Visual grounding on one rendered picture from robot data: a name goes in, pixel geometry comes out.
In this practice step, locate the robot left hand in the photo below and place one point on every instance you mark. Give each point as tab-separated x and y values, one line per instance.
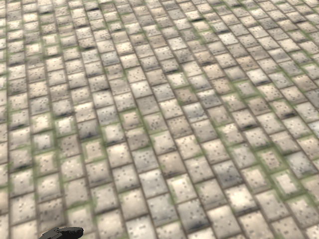
63	233

